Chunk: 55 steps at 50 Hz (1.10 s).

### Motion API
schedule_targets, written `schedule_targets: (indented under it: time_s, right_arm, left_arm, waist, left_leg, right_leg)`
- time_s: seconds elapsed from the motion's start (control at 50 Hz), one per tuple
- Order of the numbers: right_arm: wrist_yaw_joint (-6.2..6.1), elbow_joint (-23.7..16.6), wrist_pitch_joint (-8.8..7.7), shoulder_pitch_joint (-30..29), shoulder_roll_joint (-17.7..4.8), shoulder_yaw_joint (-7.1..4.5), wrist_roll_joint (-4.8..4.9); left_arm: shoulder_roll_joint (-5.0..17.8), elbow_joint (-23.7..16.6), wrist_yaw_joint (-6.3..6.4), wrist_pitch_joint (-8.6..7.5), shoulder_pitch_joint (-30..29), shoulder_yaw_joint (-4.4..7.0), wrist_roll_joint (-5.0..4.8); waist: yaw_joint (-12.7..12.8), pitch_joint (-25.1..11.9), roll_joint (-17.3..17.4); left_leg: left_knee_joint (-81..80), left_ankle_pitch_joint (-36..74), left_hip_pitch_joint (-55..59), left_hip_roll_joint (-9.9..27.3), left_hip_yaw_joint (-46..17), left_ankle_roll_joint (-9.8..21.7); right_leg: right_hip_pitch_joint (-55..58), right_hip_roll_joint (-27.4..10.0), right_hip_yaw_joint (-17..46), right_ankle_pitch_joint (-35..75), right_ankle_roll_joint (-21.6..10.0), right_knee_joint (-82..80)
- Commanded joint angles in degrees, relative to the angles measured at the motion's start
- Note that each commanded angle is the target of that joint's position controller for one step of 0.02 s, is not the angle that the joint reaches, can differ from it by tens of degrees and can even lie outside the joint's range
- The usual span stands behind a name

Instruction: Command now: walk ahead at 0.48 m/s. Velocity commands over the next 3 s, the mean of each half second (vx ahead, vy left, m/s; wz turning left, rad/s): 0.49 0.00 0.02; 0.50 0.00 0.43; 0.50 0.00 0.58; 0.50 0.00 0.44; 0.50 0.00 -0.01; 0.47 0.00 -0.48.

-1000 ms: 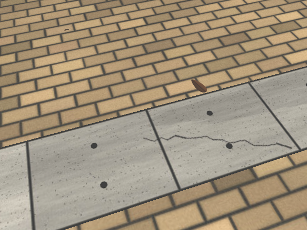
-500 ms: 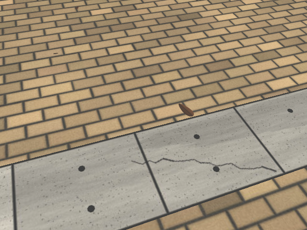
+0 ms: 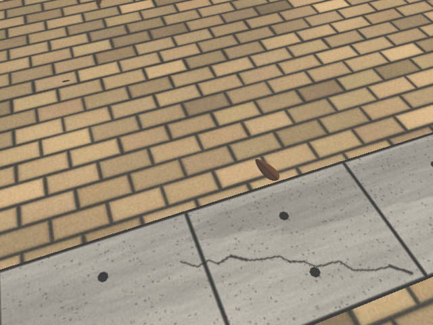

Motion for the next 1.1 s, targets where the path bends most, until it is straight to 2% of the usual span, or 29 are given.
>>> schedule_targets:
  time_s: [0.02,0.08,0.18,0.3,0.36,0.38,0.4,0.42,0.44,0.46,0.48,0.5,0.52,0.54,0.56,0.6,0.64,0.74,0.82,0.88,0.9,0.92,0.94,0.96,0.98,1.0,1.02,1.06,1.1]
  right_arm:
    - [0.85,-1.69,0.74,4.00,-2.67,-0.66,-1.02]
    - [1.32,-3.66,1.63,-1.98,-2.67,-0.74,-1.05]
    - [1.55,-7.90,1.43,-14.44,-2.00,-0.14,-0.64]
    - [1.23,-11.19,0.90,-23.04,-1.94,0.47,-0.31]
    - [0.67,-10.62,0.21,-19.11,-3.20,-0.14,-0.28]
    - [0.18,-8.92,-0.08,-13.55,-4.26,-0.72,-0.31]
    - [-0.40,-5.75,-0.58,-4.07,-5.43,-1.48,-0.62]
    - [-1.09,-3.11,-0.92,6.29,-8.93,-2.69,-1.88]
    - [-1.24,-2.29,-0.63,11.23,-15.27,-4.48,-2.67]
    - [-0.42,-2.25,0.22,7.03,-12.48,-4.04,0.08]
    - [-0.24,-3.41,0.30,-0.09,-10.34,-3.43,0.88]
    - [0.03,-3.88,0.05,-3.33,-6.67,-2.58,0.68]
    - [-0.11,-3.50,-0.25,-4.25,-4.94,-2.09,0.58]
    - [-0.35,-2.64,-0.53,-4.35,-3.36,-1.56,0.73]
    - [-0.48,-2.24,-0.93,-3.56,-3.53,-1.52,0.73]
    - [-0.67,-1.69,-1.45,-1.44,-5.78,-2.10,0.93]
    - [-0.76,-1.73,-1.33,0.06,-7.34,-2.51,0.92]
    - [-0.52,-1.64,-0.78,5.47,-7.33,-2.82,0.73]
    - [-0.92,-2.06,-0.32,8.11,-7.99,-3.17,0.15]
    - [-1.52,-3.65,-0.08,5.19,-9.77,-3.93,-0.16]
    - [-1.46,-4.27,-0.17,3.76,-10.51,-4.21,-0.09]
    - [-1.11,-4.68,-0.47,3.09,-10.04,-4.15,0.23]
    - [-0.77,-6.76,-0.92,2.83,-6.76,-3.34,0.96]
    - [-0.83,-8.66,-0.79,8.43,-1.60,-2.40,2.72]
    - [-1.20,-7.33,0.18,9.71,-6.20,-3.00,1.20]
    - [-0.87,-7.02,0.60,6.05,-7.21,-3.26,0.30]
    - [-0.25,-7.54,0.66,2.85,-6.06,-3.10,0.09]
    - [0.83,-8.20,1.79,1.05,-5.21,-3.14,-0.93]
    - [1.52,-9.23,2.91,-0.34,-4.36,-2.91,-0.93]
  left_arm:
    - [3.76,0.13,0.27,-1.88,4.55,0.54,-0.26]
    - [4.96,2.11,0.38,-2.62,8.34,0.71,-0.61]
    - [4.28,4.14,0.52,-2.52,13.47,0.10,-0.81]
    - [4.80,6.97,1.45,-2.12,19.08,-0.14,-0.09]
    - [6.01,7.29,1.99,-1.84,17.17,0.13,0.35]
    - [6.61,7.37,2.01,-1.70,16.49,0.31,0.52]
    - [6.79,7.23,1.88,-1.46,15.48,0.33,0.27]
    - [5.98,5.84,1.76,-1.60,14.68,-0.05,-0.22]
    - [0.01,4.59,0.78,-1.71,21.33,-1.04,-2.46]
    - [5.19,4.88,0.85,-1.82,17.68,0.43,-0.65]
    - [5.38,2.61,0.74,-2.13,12.11,0.72,-0.33]
    - [4.76,1.82,0.59,-2.63,9.06,0.55,-0.15]
    - [3.80,1.70,0.49,-2.32,8.25,0.60,0.24]
    - [2.94,1.29,0.33,-1.47,8.75,0.42,1.05]
    - [2.04,1.12,0.10,-0.71,8.95,0.29,1.37]
    - [1.71,-0.20,-0.16,0.28,7.19,0.22,1.56]
    - [2.25,-2.51,-0.21,0.78,2.00,0.20,1.38]
    - [2.63,-7.29,-0.32,0.83,-10.30,-0.18,0.51]
    - [3.37,-10.36,-0.27,0.33,-15.86,-0.39,-0.05]
    - [5.31,-10.67,-0.04,-0.62,-12.05,0.14,-0.27]
    - [6.27,-9.50,0.29,-1.08,-7.38,0.62,-0.27]
    - [8.03,-7.39,0.89,-1.92,0.16,1.42,0.17]
    - [12.49,-6.75,1.77,-2.62,9.51,2.54,1.62]
    - [17.74,-7.14,2.01,-1.87,10.55,3.61,2.51]
    - [14.23,-7.37,1.85,-0.86,7.42,3.35,1.73]
    - [8.13,-8.67,1.58,-0.75,3.21,1.92,1.21]
    - [5.52,-8.55,1.35,-0.99,1.10,1.22,0.97]
    - [4.25,-7.37,1.59,-1.62,2.04,0.77,0.77]
    - [4.56,-6.06,1.33,-2.68,4.60,0.93,0.11]
  waist:
    - [-0.49,-1.63,-5.21]
    - [-0.34,0.58,-4.35]
    - [2.30,2.69,-3.66]
    - [4.69,3.06,-4.49]
    - [1.78,0.75,-5.49]
    - [-0.57,-2.28,-5.96]
    - [-4.58,-7.09,-4.92]
    - [-8.36,-13.46,-2.54]
    - [-5.58,-21.27,11.09]
    - [-4.75,-20.12,4.59]
    - [-2.07,-10.21,3.27]
    - [-0.96,-5.82,-0.22]
    - [0.84,-2.81,-0.81]
    - [2.69,-2.06,-0.12]
    - [3.36,-2.34,0.30]
    - [3.79,-2.19,0.38]
    - [3.04,-0.60,0.79]
    - [-1.33,0.25,1.90]
    - [-3.28,-0.40,2.75]
    - [-0.44,-1.48,3.68]
    - [1.74,-3.18,3.40]
    - [5.20,-7.14,0.11]
    - [8.56,-15.53,-6.59]
    - [5.34,-20.19,-19.45]
    - [3.21,-17.46,-14.78]
    - [2.76,-9.74,-6.65]
    - [2.39,-5.37,-3.99]
    - [1.40,-3.53,-7.58]
    - [1.00,-4.18,-7.77]
  left_leg:
    - [0.13,3.43,-8.20,3.89,-1.49,-0.33]
    - [-4.30,7.69,-14.28,5.10,0.24,-1.89]
    - [-18.76,16.91,-18.85,4.40,3.27,-3.82]
    - [-30.65,17.64,-17.46,1.19,5.67,-1.65]
    - [-33.91,10.89,-9.98,-1.99,6.73,1.23]
    - [-35.03,8.73,-3.52,-3.88,7.16,2.44]
    - [-38.83,11.05,7.76,-4.83,7.49,3.97]
    - [-38.85,8.43,22.81,3.25,-1.01,6.82]
    - [-42.40,5.00,40.47,20.78,-30.94,16.50]
    - [-48.75,4.28,38.00,19.64,-39.65,16.52]
    - [-49.65,3.57,29.58,17.57,-29.66,14.80]
    - [-51.66,8.19,22.18,15.24,-24.32,13.31]
    - [-52.94,12.64,16.46,12.58,-20.02,11.56]
    - [-53.99,15.56,12.12,10.15,-16.65,10.20]
    - [-54.36,17.73,10.32,9.06,-15.00,9.98]
    - [-55.14,20.23,8.27,7.79,-13.16,10.73]
    - [-56.78,17.54,6.91,6.94,-12.70,10.88]
    - [-56.00,17.78,10.65,5.39,-13.28,8.79]
    - [-51.51,23.82,15.69,6.06,-15.15,8.03]
    - [-46.67,27.18,15.01,6.74,-17.37,5.65]
    - [-42.57,30.07,13.42,5.93,-17.52,4.71]
    - [-32.86,30.53,10.83,2.41,-15.22,3.38]
    - [-17.18,19.90,4.08,-1.94,-10.73,1.83]
    - [-3.07,-13.77,-13.50,-10.16,-4.17,0.28]
    - [4.41,-12.88,-18.60,-5.42,-4.50,0.92]
    - [5.47,-6.85,-19.06,-2.58,-4.73,0.96]
    - [3.36,-2.56,-17.70,-0.73,-4.33,0.37]
    - [0.80,0.23,-15.36,1.22,-3.46,-0.91]
    - [1.02,1.98,-15.83,1.26,-2.55,-1.56]
  right_leg:
    - [5.58,-15.19,17.90,1.52,-6.27,-19.05]
    - [6.94,-14.38,14.23,4.92,-7.02,-21.51]
    - [10.94,-12.19,9.57,15.04,-6.09,-21.61]
    - [21.20,-14.25,8.14,27.55,-5.71,-18.22]
    - [24.76,-15.22,6.84,45.12,-4.63,-10.60]
    - [24.98,-14.91,6.35,51.89,-3.97,-3.90]
    - [22.12,-13.23,4.82,51.07,-2.95,6.79]
    - [11.38,-11.21,3.00,35.76,-2.02,21.69]
    - [-11.07,-0.13,0.27,-3.90,1.25,46.10]
    - [-18.09,0.37,8.21,-16.83,0.50,51.75]
    - [-21.94,-3.46,8.72,-11.70,0.18,50.75]
    - [-20.73,-5.54,8.57,-7.88,0.34,47.17]
    - [-18.23,-7.04,8.57,-6.54,0.83,43.46]
    - [-14.93,-7.92,8.55,-5.93,1.80,40.29]
    - [-13.04,-7.95,8.18,-5.85,2.69,38.21]
    - [-13.23,-7.90,7.03,-5.05,4.47,34.40]
    - [-15.71,-8.33,6.25,-1.39,6.11,28.77]
    - [-18.03,-7.23,5.99,8.65,7.83,14.65]
    - [-17.35,-5.45,6.44,8.15,7.59,9.10]
    - [-8.41,-4.15,7.32,3.16,6.03,3.44]
    - [-1.49,-2.94,6.74,1.42,5.21,1.32]
    - [8.89,-3.57,7.27,1.90,3.77,-2.35]
    - [21.82,-15.50,18.79,-8.01,0.87,-4.46]
    - [33.43,-29.06,42.66,-13.15,-4.32,-10.83]
    - [28.56,-29.13,48.06,-20.24,-6.47,-12.31]
    - [21.19,-25.94,39.09,-20.13,-5.15,-12.90]
    - [15.20,-22.68,29.81,-11.90,-3.90,-13.99]
    - [11.02,-18.62,19.09,0.43,-1.75,-15.27]
    - [11.29,-18.17,14.33,10.41,-1.98,-15.42]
